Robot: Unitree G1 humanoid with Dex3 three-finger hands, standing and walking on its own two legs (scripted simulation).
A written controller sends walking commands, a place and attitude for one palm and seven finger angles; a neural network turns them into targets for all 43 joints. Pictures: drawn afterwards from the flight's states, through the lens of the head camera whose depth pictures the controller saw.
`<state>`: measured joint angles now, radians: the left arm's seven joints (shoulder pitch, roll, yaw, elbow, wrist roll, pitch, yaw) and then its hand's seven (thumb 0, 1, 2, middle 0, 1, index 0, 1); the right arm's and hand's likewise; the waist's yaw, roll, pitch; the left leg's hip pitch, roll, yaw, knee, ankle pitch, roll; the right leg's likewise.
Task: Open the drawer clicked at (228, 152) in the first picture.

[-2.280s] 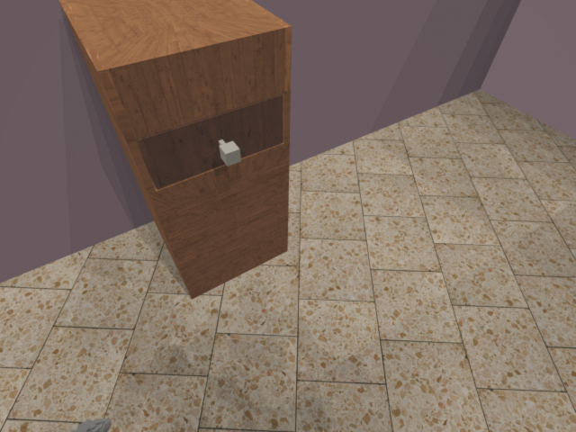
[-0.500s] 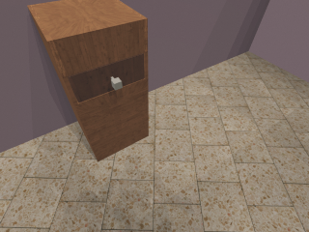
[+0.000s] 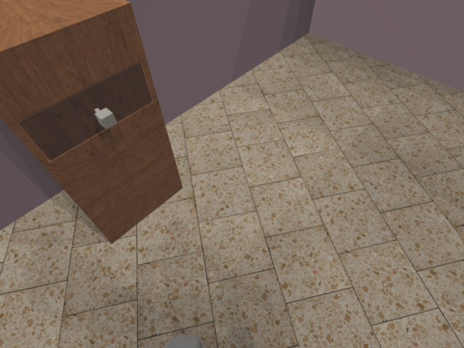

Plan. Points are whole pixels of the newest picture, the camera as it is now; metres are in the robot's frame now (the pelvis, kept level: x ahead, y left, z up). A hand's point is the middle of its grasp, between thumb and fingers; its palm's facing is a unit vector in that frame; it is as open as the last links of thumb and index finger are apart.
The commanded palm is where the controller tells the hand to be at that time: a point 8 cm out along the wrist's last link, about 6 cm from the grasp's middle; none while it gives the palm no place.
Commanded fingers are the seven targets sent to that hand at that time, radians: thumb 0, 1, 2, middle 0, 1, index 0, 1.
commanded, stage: walk to a spot facing it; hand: left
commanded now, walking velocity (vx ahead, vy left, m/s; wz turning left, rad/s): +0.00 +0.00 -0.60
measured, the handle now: (102, 115) +0.73 +0.48 -0.10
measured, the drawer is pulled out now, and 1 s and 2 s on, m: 0.00 0.00 0.00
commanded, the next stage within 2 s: turn to face it in 1.62 s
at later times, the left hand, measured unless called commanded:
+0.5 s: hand (130, 347) +0.13 +0.22 -0.16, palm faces -0.30 -0.93 -0.21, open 7.4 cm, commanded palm none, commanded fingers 0.00 0.90 0.90 -0.20 -0.30 -0.20 -0.30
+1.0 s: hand (190, 308) +0.22 +0.12 -0.19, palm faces -0.50 -0.85 -0.14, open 7.4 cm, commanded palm none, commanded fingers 0.00 0.90 0.90 -0.20 -0.30 -0.20 -0.30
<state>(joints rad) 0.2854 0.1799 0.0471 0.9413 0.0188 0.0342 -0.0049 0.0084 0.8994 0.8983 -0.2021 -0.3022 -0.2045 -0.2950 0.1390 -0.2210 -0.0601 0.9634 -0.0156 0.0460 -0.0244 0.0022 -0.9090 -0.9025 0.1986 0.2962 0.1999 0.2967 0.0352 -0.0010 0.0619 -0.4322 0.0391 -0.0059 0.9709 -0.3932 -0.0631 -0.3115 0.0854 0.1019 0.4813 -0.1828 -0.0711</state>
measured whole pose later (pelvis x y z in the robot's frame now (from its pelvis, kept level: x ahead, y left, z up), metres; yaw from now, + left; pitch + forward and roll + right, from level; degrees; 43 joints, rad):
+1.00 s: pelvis +0.13 -0.04 -0.01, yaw -34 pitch +0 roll -3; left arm 0.36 0.20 0.05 1.03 0.03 -0.03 -0.02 0.01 0.90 0.90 -0.20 -0.30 -0.20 -0.30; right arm 0.20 -0.21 -0.05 0.92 -0.03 -0.04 0.03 0.00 -0.91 -0.90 0.20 0.30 0.20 0.30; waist 0.01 -0.02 0.03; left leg -0.46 0.10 0.09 0.64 -0.22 -0.06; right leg -0.04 0.02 0.07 0.44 -0.40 0.02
